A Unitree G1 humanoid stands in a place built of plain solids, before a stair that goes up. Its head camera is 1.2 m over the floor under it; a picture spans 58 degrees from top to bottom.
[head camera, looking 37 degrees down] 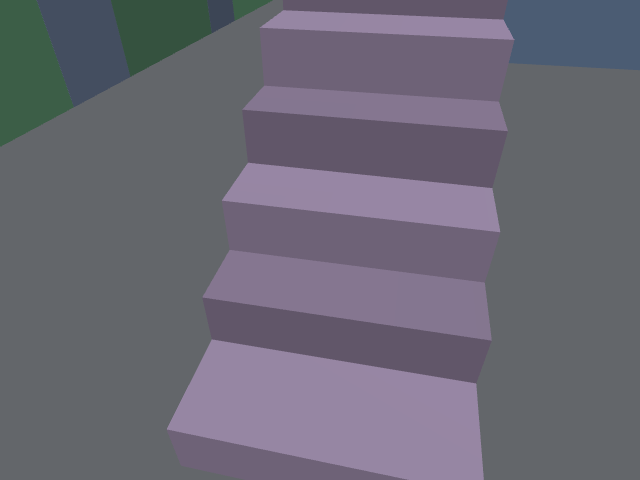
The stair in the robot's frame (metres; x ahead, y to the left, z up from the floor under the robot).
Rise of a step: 0.18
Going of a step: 0.24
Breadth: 0.76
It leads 12 degrees to the right of straight ahead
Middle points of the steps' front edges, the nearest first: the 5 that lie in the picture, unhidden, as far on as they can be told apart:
0.50 0.01 0.18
0.77 -0.05 0.37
0.97 -0.09 0.55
1.19 -0.14 0.73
1.40 -0.18 0.92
